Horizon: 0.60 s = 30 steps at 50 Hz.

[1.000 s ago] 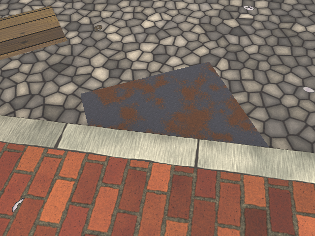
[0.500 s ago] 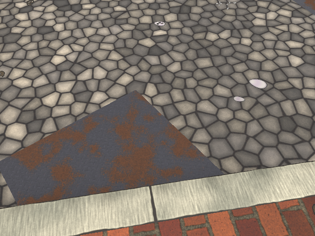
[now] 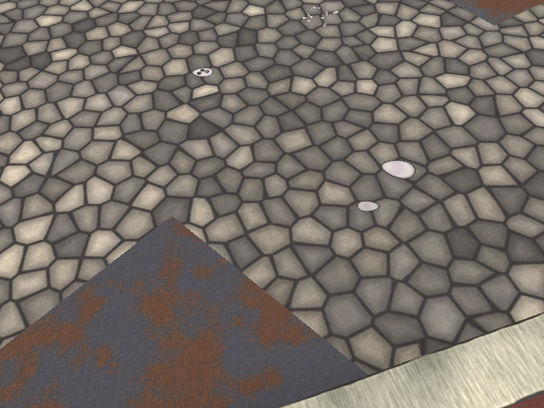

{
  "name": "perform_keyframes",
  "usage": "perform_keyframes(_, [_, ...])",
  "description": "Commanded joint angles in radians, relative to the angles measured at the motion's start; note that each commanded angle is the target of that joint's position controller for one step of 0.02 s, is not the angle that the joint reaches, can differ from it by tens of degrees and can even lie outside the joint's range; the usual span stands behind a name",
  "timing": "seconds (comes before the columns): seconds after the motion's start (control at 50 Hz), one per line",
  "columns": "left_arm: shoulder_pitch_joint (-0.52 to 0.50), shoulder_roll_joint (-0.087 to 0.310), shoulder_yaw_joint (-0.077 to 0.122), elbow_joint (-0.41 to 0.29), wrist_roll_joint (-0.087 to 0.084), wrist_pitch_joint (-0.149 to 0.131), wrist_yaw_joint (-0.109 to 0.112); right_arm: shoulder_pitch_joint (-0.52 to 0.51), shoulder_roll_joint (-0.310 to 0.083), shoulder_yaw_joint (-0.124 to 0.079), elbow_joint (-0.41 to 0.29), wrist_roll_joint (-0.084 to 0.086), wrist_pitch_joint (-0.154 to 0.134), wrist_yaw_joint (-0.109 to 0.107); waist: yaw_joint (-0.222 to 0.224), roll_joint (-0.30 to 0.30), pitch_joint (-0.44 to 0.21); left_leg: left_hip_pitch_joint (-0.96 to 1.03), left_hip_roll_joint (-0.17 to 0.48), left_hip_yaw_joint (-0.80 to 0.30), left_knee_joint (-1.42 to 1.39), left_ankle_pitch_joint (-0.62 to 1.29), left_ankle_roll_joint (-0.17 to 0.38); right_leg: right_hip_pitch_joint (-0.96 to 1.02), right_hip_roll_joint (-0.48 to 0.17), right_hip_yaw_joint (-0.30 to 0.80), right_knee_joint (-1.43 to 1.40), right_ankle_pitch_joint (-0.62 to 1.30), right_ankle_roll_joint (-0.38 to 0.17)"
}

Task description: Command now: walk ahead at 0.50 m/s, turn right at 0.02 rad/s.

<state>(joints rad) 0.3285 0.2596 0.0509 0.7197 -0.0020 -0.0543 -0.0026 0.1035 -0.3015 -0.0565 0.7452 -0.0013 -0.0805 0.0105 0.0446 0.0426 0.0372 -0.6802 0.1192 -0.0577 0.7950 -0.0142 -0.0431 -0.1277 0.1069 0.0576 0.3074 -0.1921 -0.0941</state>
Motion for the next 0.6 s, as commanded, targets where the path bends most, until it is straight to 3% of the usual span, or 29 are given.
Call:
perform_keyframes(0.02, [0.016,0.166,0.042,-0.031,-0.001,-0.023,0.007,-0.08,-0.04,0.0,-0.064,0.012,-0.008,0.012,0.028,-0.112,-0.007,0.073,-0.023,0.04,-0.142,0.184,0.017,-0.035,-0.245,0.086,-0.124,0.208,-0.12])
perform_keyframes(0.1, [0.059,0.177,0.047,0.021,0.001,-0.022,0.007,-0.132,-0.051,-0.005,-0.102,0.022,-0.015,0.037,0.046,-0.107,0.031,0.044,-0.057,0.041,-0.218,0.138,0.063,0.08,-0.298,0.055,-0.101,0.255,-0.11])
perform_keyframes(0.16, [0.046,0.178,0.055,0.033,0.0,-0.004,0.01,-0.097,-0.061,-0.01,-0.11,0.027,-0.018,0.059,0.014,-0.103,0.018,0.014,-0.078,0.041,-0.202,-0.041,0.114,0.203,-0.347,0.032,-0.009,0.481,-0.093])
perform_keyframes(0.2, [0.007,0.202,0.062,0.023,0.001,0.009,0.023,0.026,-0.096,-0.03,-0.085,0.017,-0.015,0.058,-0.051,-0.125,-0.067,0.202,-0.145,0.103,-0.213,-0.115,0.149,0.209,-0.326,-0.011,0.145,0.807,-0.056])
perform_keyframes(0.22, [-0.021,0.2,0.059,0.013,-0.002,0.016,0.03,0.164,-0.134,-0.052,-0.053,0.014,-0.013,0.052,-0.127,-0.099,-0.143,0.395,-0.173,0.108,-0.264,-0.053,0.176,0.16,-0.283,-0.058,0.329,0.864,-0.025])
perform_keyframes(0.24, [-0.002,0.177,0.046,-0.009,0.013,0.015,0.042,0.292,-0.204,-0.069,-0.042,0.013,-0.008,0.042,-0.165,0.017,-0.247,0.652,-0.019,-0.137,-0.29,-0.021,0.241,-0.028,-0.231,-0.097,0.632,0.585,0.014])
perform_keyframes(0.26, [0.145,0.056,0.011,-0.024,0.029,-0.007,0.021,0.301,-0.253,-0.076,-0.047,0.025,-0.012,0.048,-0.068,0.251,-0.339,0.984,0.178,-0.647,-0.372,-0.185,0.436,-0.457,-0.017,-0.055,0.974,-0.29,0.092])
perform_keyframes(0.28, [0.084,0.129,0.019,-0.015,0.005,-0.031,0.006,0.342,-0.158,-0.054,-0.039,0.041,-0.01,0.048,-0.128,0.169,-0.357,1.034,0.174,-0.742,-0.468,-0.347,0.425,-0.592,-0.042,0.074,1.064,-0.356,0.079])
perform_keyframes(0.3, [-0.034,0.185,0.031,-0.058,-0.025,-0.049,-0.002,0.283,-0.132,-0.047,-0.06,0.031,-0.005,0.039,-0.145,0.096,-0.222,0.932,0.157,-0.607,-0.487,-0.31,0.384,-0.651,-0.089,0.078,1.061,-0.269,0.067])
perform_keyframes(0.32, [-0.095,0.178,0.028,-0.075,-0.018,-0.06,0.0,0.231,-0.131,-0.044,-0.075,0.019,0.0,0.034,-0.125,-0.014,-0.147,0.798,0.127,-0.521,-0.498,-0.219,0.359,-0.628,-0.125,0.064,1.009,-0.203,0.063])
perform_keyframes(0.34, [-0.116,0.181,0.036,-0.079,0.006,-0.063,0.006,0.185,-0.119,-0.038,-0.088,0.011,0.004,0.031,-0.093,-0.05,-0.082,0.671,0.097,-0.447,-0.512,-0.08,0.355,-0.593,-0.152,0.058,0.926,-0.16,0.072])
perform_keyframes(0.36, [-0.101,0.174,0.039,-0.085,0.016,-0.058,0.009,0.167,-0.104,-0.031,-0.098,0.003,0.001,0.026,-0.063,-0.027,-0.084,0.608,0.069,-0.406,-0.526,0.007,0.353,-0.531,-0.173,0.064,0.875,-0.132,0.079])
perform_keyframes(0.4, [-0.077,0.152,0.038,-0.087,0.017,-0.042,0.015,0.161,-0.099,-0.03,-0.099,0.012,0.001,0.018,-0.035,-0.001,-0.074,0.551,0.039,-0.356,-0.551,0.054,0.353,-0.499,-0.191,0.055,0.761,-0.129,0.104])
perform_keyframes(0.44, [-0.114,0.128,0.031,-0.097,0.02,-0.027,0.023,0.185,-0.12,-0.036,-0.087,0.019,0.003,0.005,-0.044,0.006,-0.051,0.502,0.023,-0.317,-0.568,0.09,0.35,-0.501,-0.189,0.035,0.635,-0.089,0.131])
perform_keyframes(0.48, [-0.161,0.084,0.016,-0.108,0.027,-0.026,0.015,0.203,-0.153,-0.047,-0.072,0.02,0.021,-0.009,-0.059,0.009,-0.063,0.47,-0.01,-0.269,-0.55,0.172,0.335,-0.475,-0.173,0.019,0.541,0.058,0.152])
perform_keyframes(0.5, [-0.18,0.081,0.015,-0.109,0.026,-0.028,0.01,0.206,-0.152,-0.048,-0.069,0.022,0.03,-0.013,-0.067,0.015,-0.066,0.453,-0.03,-0.244,-0.536,0.194,0.318,-0.454,-0.162,0.014,0.494,0.126,0.157])
perform_keyframes(0.52, [-0.151,0.099,0.023,-0.085,0.029,-0.039,-0.002,0.217,-0.157,-0.051,-0.075,0.004,0.032,-0.019,-0.067,0.012,-0.114,0.464,-0.017,-0.247,-0.474,0.302,0.312,-0.423,-0.161,0.021,0.561,0.266,0.148])
perform_keyframes(0.54, [-0.152,0.115,0.03,-0.079,0.028,-0.043,-0.008,0.215,-0.141,-0.046,-0.074,0.007,0.039,-0.025,-0.062,-0.004,-0.12,0.47,-0.025,-0.241,-0.43,0.376,0.303,-0.437,-0.153,0.022,0.563,0.277,0.14])
perform_keyframes(0.56, [-0.2,0.133,0.038,-0.095,0.026,-0.055,-0.016,0.28,-0.122,-0.043,-0.05,0.017,0.043,-0.04,-0.087,0.009,-0.112,0.567,-0.009,-0.298,-0.383,0.37,0.299,-0.542,-0.16,0.072,0.568,0.3,0.126])
perform_keyframes(0.58, [-0.262,0.149,0.046,-0.116,0.015,-0.062,-0.022,0.333,-0.131,-0.044,-0.035,0.022,0.043,-0.047,-0.104,0.017,-0.089,0.664,-0.005,-0.337,-0.367,0.308,0.301,-0.671,-0.154,0.085,0.53,0.246,0.114])
perform_keyframes(0.6, [-0.304,0.142,0.042,-0.131,0.016,-0.069,-0.029,0.35,-0.127,-0.044,-0.029,0.02,0.046,-0.054,-0.119,0.033,-0.071,0.72,0.006,-0.363,-0.342,0.29,0.298,-0.738,-0.159,0.094,0.496,0.237,0.101])
